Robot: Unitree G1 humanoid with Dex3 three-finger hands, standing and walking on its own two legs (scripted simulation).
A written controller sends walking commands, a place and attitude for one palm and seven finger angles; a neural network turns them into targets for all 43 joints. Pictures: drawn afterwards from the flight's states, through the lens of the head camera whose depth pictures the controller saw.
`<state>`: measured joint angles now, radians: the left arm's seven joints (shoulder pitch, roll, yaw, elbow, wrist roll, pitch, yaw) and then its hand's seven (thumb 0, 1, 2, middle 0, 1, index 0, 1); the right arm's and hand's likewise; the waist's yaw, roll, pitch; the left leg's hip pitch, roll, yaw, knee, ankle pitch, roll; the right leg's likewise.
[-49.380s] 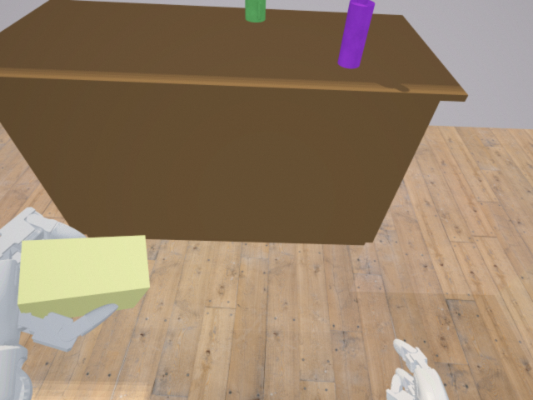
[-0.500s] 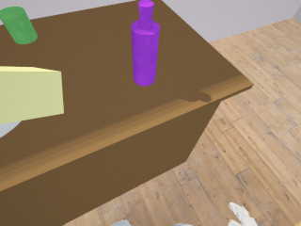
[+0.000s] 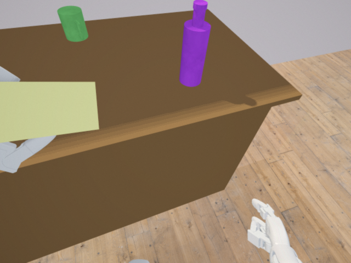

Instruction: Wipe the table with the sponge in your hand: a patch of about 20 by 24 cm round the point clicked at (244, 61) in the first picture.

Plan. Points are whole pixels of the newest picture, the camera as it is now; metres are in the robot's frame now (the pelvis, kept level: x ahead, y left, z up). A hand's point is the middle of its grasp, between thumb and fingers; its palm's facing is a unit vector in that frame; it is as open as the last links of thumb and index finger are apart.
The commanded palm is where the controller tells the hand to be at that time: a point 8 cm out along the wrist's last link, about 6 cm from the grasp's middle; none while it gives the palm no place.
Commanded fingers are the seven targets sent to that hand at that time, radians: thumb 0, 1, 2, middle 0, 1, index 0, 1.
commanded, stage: step back with the hand held close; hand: left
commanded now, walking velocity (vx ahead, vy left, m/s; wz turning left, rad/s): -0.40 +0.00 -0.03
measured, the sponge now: (55, 105) +0.27 +0.19 +0.27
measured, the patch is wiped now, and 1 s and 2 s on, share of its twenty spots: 1.00 1.00 1.00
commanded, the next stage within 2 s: stop stepping back and stand still in 0.38 s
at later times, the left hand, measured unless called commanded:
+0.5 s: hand out of the picture +0.13 +0.20 +0.30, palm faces +0.41 -0.80 -0.43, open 10.2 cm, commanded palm +0.04 +0.27 +0.30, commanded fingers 0.00 0.10 1.30 -1.20 -1.60 -1.20 -1.60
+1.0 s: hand out of the picture +0.01 +0.22 +0.28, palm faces +0.51 -0.82 -0.27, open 10.2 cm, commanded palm -0.08 +0.27 +0.30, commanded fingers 0.00 0.10 1.30 -1.20 -1.60 -1.20 -1.60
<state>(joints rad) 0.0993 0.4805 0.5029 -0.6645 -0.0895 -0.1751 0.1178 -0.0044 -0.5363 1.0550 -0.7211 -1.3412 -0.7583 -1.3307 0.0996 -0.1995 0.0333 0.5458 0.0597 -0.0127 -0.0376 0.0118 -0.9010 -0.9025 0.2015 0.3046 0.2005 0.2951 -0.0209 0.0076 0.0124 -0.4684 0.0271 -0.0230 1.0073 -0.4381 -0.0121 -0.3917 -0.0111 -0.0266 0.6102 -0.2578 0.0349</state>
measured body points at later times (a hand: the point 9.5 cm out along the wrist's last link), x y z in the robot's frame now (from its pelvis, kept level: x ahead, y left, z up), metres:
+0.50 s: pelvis -0.13 +0.00 +0.01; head -0.08 -0.01 +0.46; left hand +0.10 +0.24 +0.32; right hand +0.03 -0.24 -0.09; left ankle -0.11 +0.12 -0.68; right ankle -0.09 -0.12 -0.72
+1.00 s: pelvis -0.23 -0.02 +0.00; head -0.24 -0.03 +0.45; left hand -0.02 +0.26 +0.29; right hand -0.07 -0.25 -0.10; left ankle -0.26 +0.11 -0.67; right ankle -0.15 -0.10 -0.72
